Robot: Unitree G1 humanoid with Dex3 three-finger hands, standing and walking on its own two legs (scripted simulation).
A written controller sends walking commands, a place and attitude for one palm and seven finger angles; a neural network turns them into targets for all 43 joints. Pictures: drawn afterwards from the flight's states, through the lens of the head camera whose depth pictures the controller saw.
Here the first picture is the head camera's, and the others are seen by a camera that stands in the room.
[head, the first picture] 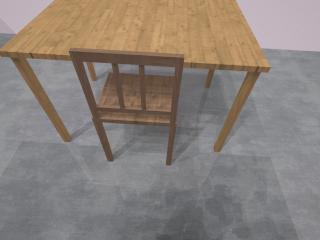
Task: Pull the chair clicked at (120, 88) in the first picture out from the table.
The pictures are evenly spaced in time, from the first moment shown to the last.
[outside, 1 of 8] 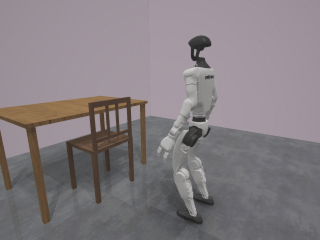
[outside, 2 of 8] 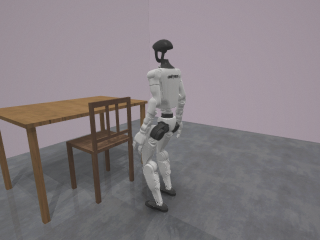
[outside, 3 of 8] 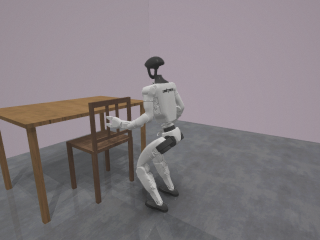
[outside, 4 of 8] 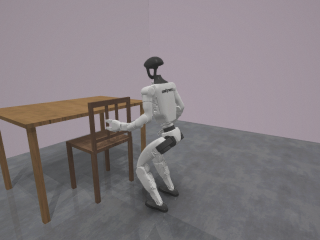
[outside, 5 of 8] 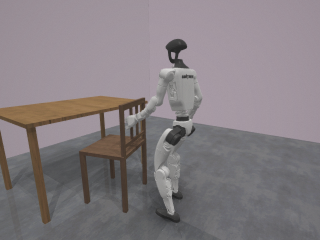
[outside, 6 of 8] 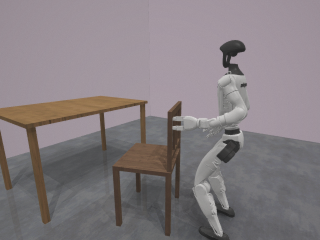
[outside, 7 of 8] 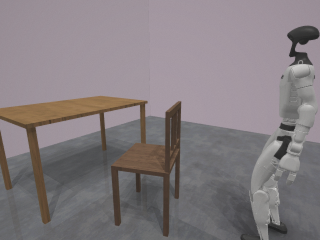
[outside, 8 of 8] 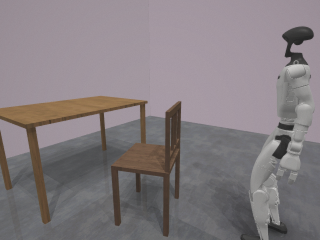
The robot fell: no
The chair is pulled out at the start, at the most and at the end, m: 0.00 0.60 0.59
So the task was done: yes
